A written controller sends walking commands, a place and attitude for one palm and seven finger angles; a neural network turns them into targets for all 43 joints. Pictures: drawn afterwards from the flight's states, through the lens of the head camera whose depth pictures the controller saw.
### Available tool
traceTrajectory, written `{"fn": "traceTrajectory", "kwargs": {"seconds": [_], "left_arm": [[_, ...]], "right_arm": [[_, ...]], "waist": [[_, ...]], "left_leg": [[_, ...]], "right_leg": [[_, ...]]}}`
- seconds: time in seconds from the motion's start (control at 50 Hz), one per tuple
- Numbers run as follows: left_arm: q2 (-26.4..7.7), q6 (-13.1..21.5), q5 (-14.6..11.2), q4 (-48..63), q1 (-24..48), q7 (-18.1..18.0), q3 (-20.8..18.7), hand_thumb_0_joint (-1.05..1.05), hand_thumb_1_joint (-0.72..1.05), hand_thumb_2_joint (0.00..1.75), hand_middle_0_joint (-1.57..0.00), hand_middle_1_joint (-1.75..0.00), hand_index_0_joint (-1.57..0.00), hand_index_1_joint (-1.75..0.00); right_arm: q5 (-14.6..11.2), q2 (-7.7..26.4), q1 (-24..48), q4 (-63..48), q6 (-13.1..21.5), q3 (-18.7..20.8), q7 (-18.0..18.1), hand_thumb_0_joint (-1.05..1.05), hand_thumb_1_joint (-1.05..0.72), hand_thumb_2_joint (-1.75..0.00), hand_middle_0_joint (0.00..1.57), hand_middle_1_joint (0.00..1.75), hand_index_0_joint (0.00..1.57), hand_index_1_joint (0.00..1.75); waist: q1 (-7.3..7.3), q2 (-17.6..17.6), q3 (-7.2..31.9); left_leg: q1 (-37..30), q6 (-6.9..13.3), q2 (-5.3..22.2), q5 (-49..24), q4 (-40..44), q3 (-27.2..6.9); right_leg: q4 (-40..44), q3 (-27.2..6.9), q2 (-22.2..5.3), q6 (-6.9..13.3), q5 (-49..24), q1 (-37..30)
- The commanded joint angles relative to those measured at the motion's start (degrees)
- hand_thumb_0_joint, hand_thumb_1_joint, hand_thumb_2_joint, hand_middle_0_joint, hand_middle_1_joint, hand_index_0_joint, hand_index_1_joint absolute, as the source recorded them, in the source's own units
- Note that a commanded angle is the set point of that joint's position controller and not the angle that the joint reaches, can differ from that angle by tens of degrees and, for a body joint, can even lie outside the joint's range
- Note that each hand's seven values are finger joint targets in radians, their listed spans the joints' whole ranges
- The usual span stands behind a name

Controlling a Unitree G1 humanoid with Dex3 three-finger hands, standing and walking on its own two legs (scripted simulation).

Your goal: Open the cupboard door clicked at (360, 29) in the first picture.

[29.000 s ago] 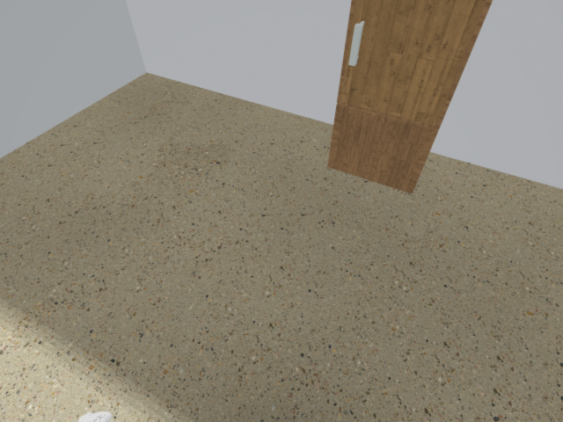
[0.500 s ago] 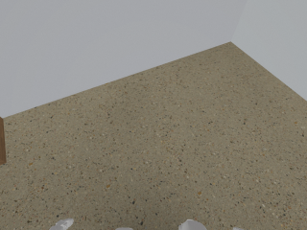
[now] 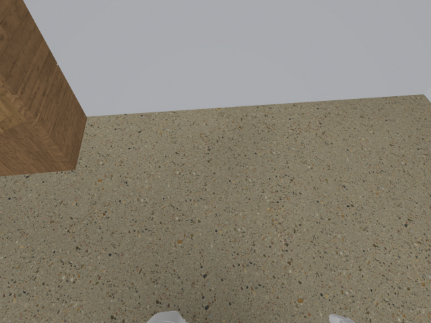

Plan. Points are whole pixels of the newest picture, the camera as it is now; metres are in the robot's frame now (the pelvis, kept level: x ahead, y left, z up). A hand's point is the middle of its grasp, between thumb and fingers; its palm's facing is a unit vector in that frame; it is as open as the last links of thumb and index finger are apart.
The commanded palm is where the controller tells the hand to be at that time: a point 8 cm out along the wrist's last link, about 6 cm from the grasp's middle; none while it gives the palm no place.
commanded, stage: turn to face it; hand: left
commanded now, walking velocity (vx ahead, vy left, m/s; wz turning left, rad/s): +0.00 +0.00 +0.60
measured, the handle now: out of the picture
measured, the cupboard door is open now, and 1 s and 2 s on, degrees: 41 41 41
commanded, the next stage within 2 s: take the last steps up to it in 1.36 s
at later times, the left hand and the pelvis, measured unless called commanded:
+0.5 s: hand out of the picture +0.07 +0.18 -0.14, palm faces +0.27 -0.92 -0.30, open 7.4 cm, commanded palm none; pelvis +0.02 -0.04 +0.00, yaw +16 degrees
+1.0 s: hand out of the picture -0.03 +0.20 -0.17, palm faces +0.58 -0.77 -0.26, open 7.4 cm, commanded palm none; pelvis +0.04 -0.02 +0.00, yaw +34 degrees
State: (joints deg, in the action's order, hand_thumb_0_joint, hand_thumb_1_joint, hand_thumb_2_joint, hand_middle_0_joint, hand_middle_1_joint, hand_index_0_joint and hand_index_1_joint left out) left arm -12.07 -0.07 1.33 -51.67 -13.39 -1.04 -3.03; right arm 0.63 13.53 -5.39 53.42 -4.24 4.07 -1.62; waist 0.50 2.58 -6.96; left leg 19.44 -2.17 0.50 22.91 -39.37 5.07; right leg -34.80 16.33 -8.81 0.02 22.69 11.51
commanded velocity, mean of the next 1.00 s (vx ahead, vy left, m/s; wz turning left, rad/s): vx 0.00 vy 0.00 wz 0.57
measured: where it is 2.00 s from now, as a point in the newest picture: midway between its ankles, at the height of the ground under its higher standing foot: outside the picture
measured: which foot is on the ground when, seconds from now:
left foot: up 0.00-0.02, down 0.04-0.40, up 0.42-0.78, down 0.80-1.00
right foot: down 0.00-0.02, up 0.04-0.38, down 0.40-0.80, up 0.82-1.00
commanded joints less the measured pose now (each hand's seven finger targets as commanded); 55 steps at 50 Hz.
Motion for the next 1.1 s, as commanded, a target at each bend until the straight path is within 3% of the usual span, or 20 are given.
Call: {"fn": "traceTrajectory", "kwargs": {"seconds": [0.0,0.02,0.08,0.16,0.28,0.34,0.36,0.38,0.4,0.42,0.46,0.64,0.7,0.74,0.76,0.78,0.8,0.86,0.92,1.08], "left_arm": [[-7.9,0.1,-0.9,5.4,-0.3,0.4,-2.9,0.00,0.90,0.90,-0.20,-0.30,-0.20,-0.30],[-6.5,-0.5,-0.4,8.0,4.6,0.1,-1.8,0.00,0.90,0.90,-0.20,-0.30,-0.20,-0.30],[-7.4,-1.5,-0.3,6.1,6.8,-0.1,-2.2,0.00,0.90,0.90,-0.20,-0.30,-0.20,-0.30],[-6.7,-1.8,-0.2,4.1,3.1,0.5,-2.3,0.00,0.90,0.90,-0.20,-0.30,-0.20,-0.30],[-6.1,-1.1,-0.5,5.9,4.0,0.5,-1.8,0.00,0.90,0.90,-0.20,-0.30,-0.20,-0.30],[-6.8,-0.2,-0.8,4.8,-1.7,0.2,-2.2,0.00,0.90,0.90,-0.20,-0.30,-0.20,-0.30],[-10.0,0.5,-0.2,4.4,-4.5,-0.2,-2.9,0.00,0.90,0.90,-0.20,-0.30,-0.20,-0.30],[-15.6,0.9,0.7,4.4,-5.5,-0.8,-4.0,0.00,0.90,0.90,-0.20,-0.30,-0.20,-0.30],[-14.7,0.8,0.1,4.7,-4.5,-0.9,-3.2,0.00,0.90,0.90,-0.20,-0.30,-0.20,-0.30],[-12.3,0.9,-0.1,5.0,-1.5,-1.1,-2.9,0.00,0.90,0.90,-0.20,-0.30,-0.20,-0.30],[-8.6,0.9,-0.4,6.0,2.8,-1.0,-1.7,0.00,0.90,0.90,-0.20,-0.30,-0.20,-0.30],[-10.5,1.0,0.2,3.1,-3.8,-1.1,-2.9,0.00,0.90,0.90,-0.20,-0.30,-0.20,-0.30],[-11.8,0.8,0.3,2.5,-3.9,-0.8,-3.4,0.00,0.90,0.90,-0.20,-0.30,-0.20,-0.30],[-12.3,0.7,-0.2,2.6,-2.3,-0.4,-3.8,0.00,0.90,0.90,-0.20,-0.30,-0.20,-0.30],[-11.5,0.6,-0.6,3.2,-1.3,-0.1,-3.6,0.00,0.90,0.90,-0.20,-0.30,-0.20,-0.30],[-7.2,0.3,-1.0,5.5,0.5,0.4,-2.5,0.00,0.90,0.90,-0.20,-0.30,-0.20,-0.30],[-6.8,-0.6,-0.4,7.9,4.6,-0.1,-1.8,0.00,0.90,0.90,-0.20,-0.30,-0.20,-0.30],[-7.1,-1.6,-0.3,5.0,5.5,-0.2,-2.3,0.00,0.90,0.90,-0.20,-0.30,-0.20,-0.30],[-6.6,-1.8,0.0,2.6,1.5,0.5,-2.4,0.00,0.90,0.90,-0.20,-0.30,-0.20,-0.30],[-5.1,-1.5,-0.3,4.2,4.4,0.3,-1.4,0.00,0.90,0.90,-0.20,-0.30,-0.20,-0.30]], "right_arm": [[1.0,13.7,-9.5,-3.6,3.0,3.4,0.6,0.00,-0.90,-0.90,0.20,0.30,0.20,0.30],[0.8,16.7,-13.3,-2.4,2.4,3.8,1.1,0.00,-0.90,-0.90,0.20,0.30,0.20,0.30],[0.9,12.6,-6.2,-4.6,2.8,2.6,2.5,0.00,-0.90,-0.90,0.20,0.30,0.20,0.30],[0.8,11.3,-3.2,-5.4,3.5,1.7,2.4,0.00,-0.90,-0.90,0.20,0.30,0.20,0.30],[1.0,11.8,-3.0,-5.3,2.9,2.6,2.0,0.00,-0.90,-0.90,0.20,0.30,0.20,0.30],[0.5,10.9,-0.3,-6.1,2.5,2.8,2.0,0.00,-0.90,-0.90,0.20,0.30,0.20,0.30],[-0.1,8.5,-0.7,-6.6,2.5,2.6,1.7,0.00,-0.90,-0.90,0.20,0.30,0.20,0.30],[-0.3,4.6,-0.9,-8.0,2.6,2.0,1.3,0.00,-0.90,-0.90,0.20,0.30,0.20,0.30],[0.4,6.8,-0.6,-7.5,2.2,2.4,1.3,0.00,-0.90,-0.90,0.20,0.30,0.20,0.30],[0.4,6.6,-0.3,-6.5,1.7,2.6,1.3,0.00,-0.90,-0.90,0.20,0.30,0.20,0.30],[0.5,5.5,-1.4,-4.5,1.1,2.1,0.5,0.00,-0.90,-0.90,0.20,0.30,0.20,0.30],[0.0,2.4,4.2,-4.9,1.3,0.4,-0.2,0.00,-0.90,-0.90,0.20,0.30,0.20,0.30],[-0.1,2.6,2.9,-5.0,1.9,0.3,-0.1,0.00,-0.90,-0.90,0.20,0.30,0.20,0.30],[0.3,4.4,-1.9,-4.3,2.3,0.8,0.1,0.00,-0.90,-0.90,0.20,0.30,0.20,0.30],[0.6,7.6,-6.3,-3.3,2.7,1.7,0.2,0.00,-0.90,-0.90,0.20,0.30,0.20,0.30],[1.1,14.3,-10.6,-3.1,3.0,3.5,0.5,0.00,-0.90,-0.90,0.20,0.30,0.20,0.30],[0.7,16.6,-13.8,-1.9,2.4,3.5,1.0,0.00,-0.90,-0.90,0.20,0.30,0.20,0.30],[0.9,12.1,-5.7,-4.4,2.8,2.1,2.6,0.00,-0.90,-0.90,0.20,0.30,0.20,0.30],[0.8,10.2,-3.4,-4.9,3.8,1.2,2.6,0.00,-0.90,-0.90,0.20,0.30,0.20,0.30],[1.0,9.8,-5.9,-3.5,3.4,1.4,2.4,0.00,-0.90,-0.90,0.20,0.30,0.20,0.30]], "waist": [[-5.68,-15.4,15.4],[-7.16,-17.6,14.2],[-4.00,-14.7,9.7],[-0.99,-10.3,9.4],[-1.30,-12.2,10.3],[1.63,-11.1,11.5],[2.98,-2.4,12.5],[3.42,15.3,11.8],[2.97,12.8,10.6],[1.39,13.2,8.8],[-1.20,8.9,7.1],[2.28,8.0,7.8],[1.79,8.5,9.0],[-1.36,7.2,11.1],[-4.22,0.2,13.9],[-6.51,-18.8,15.4],[-7.36,-16.2,14.4],[-3.43,-13.3,9.2],[-0.69,-8.8,9.6],[-1.88,-10.5,9.7]], "left_leg": [[-24.9,11.0,17.2,-37.9,15.0,-23.0],[-22.3,17.3,24.7,-47.7,16.8,-29.4],[-11.3,13.9,17.3,-31.3,18.8,-22.9],[-9.3,11.2,12.2,-29.8,19.4,-17.3],[-8.3,11.0,10.4,-28.8,16.5,-20.5],[-1.4,8.3,7.8,-26.5,10.6,-21.2],[6.1,4.9,3.2,-15.6,3.7,-17.7],[16.4,-0.1,-5.8,8.2,-10.7,-7.2],[15.4,0.2,-3.1,13.5,-23.8,-9.7],[15.7,0.0,-1.5,10.5,-30.6,-10.4],[15.9,-1.1,0.4,2.3,-34.3,-8.5],[9.4,-1.2,0.4,3.3,-9.0,-0.4],[4.4,0.0,-0.7,1.9,-0.8,1.8],[-5.5,1.2,-1.6,-6.4,9.0,2.5],[-16.6,3.4,2.2,-18.4,13.4,-2.0],[-25.8,11.9,19.1,-40.3,15.5,-25.3],[-21.5,17.2,24.8,-45.8,16.9,-28.9],[-10.7,13.6,16.9,-29.5,20.2,-22.6],[-9.2,11.4,12.8,-28.0,20.9,-17.1],[-9.5,12.1,11.8,-28.5,19.1,-18.6]], "right_leg": [[-21.3,-3.2,-1.7,-4.2,-1.5,17.3],[-28.6,-9.7,1.4,-4.1,17.5,22.7],[-33.1,-16.7,0.9,-4.4,7.1,22.8],[-28.0,-16.0,2.8,-5.1,0.8,18.9],[-10.3,-13.7,7.0,-4.8,2.3,11.1],[6.2,-12.7,8.2,-4.1,-8.0,-2.3],[14.6,-19.1,1.3,-2.5,-11.3,-11.3],[18.5,-36.0,-15.5,4.3,-20.0,-15.4],[18.2,-36.0,-20.4,8.5,-23.9,-8.3],[17.3,-34.3,-17.2,8.9,-25.6,-5.4],[14.2,-20.8,-10.4,6.4,-32.5,-4.9],[10.2,-11.1,-12.0,6.2,-44.7,-11.9],[6.8,-9.5,-12.9,5.6,-45.7,-11.6],[-0.4,-6.1,-11.8,2.7,-42.7,-6.9],[-9.8,-4.2,-10.1,0.0,-34.1,1.7],[-24.4,-3.4,-0.7,-4.4,6.3,19.3],[-30.2,-11.1,1.2,-3.8,17.6,22.1],[-34.4,-17.0,1.0,-4.3,6.1,22.2],[-32.0,-16.4,2.0,-4.7,-0.1,19.4],[-15.7,-14.4,5.3,-4.7,2.4,13.8]]}}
